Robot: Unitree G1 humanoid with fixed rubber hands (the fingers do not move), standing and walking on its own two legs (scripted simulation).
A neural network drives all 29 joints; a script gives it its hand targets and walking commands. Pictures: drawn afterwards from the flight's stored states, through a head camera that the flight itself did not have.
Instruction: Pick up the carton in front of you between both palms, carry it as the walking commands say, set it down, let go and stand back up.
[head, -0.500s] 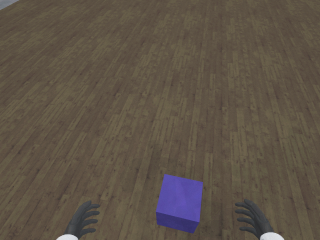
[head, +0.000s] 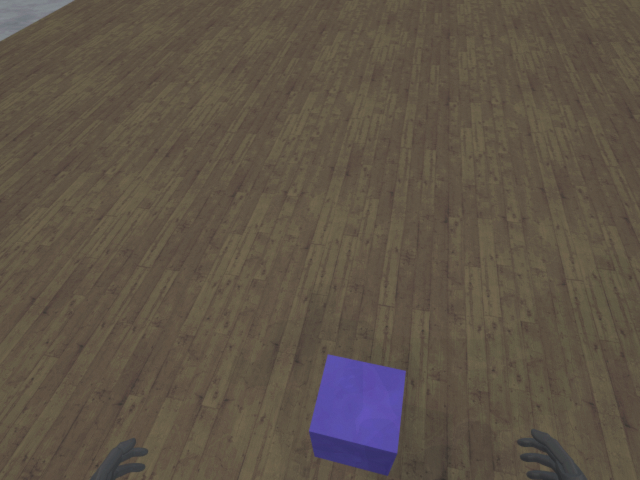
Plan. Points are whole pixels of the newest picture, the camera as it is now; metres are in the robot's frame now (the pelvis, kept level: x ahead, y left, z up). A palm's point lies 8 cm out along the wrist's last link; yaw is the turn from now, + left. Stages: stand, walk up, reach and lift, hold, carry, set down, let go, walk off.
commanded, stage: stand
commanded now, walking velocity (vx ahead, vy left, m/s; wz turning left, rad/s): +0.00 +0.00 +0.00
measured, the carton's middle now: (358, 415) +0.40 -0.05 -0.65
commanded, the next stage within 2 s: none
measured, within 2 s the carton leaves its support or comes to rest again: neither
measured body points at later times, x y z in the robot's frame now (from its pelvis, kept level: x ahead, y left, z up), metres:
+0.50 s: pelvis +0.00 -0.01 +0.01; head +0.00 -0.02 +0.45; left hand +0.12 +0.30 -0.09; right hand +0.13 -0.30 -0.11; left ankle -0.05 +0.12 -0.74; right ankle -0.01 -0.10 -0.74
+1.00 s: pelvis -0.02 +0.00 +0.01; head -0.02 -0.02 +0.46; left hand +0.08 +0.31 -0.10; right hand +0.09 -0.31 -0.11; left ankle -0.05 +0.12 -0.74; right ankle -0.01 -0.10 -0.74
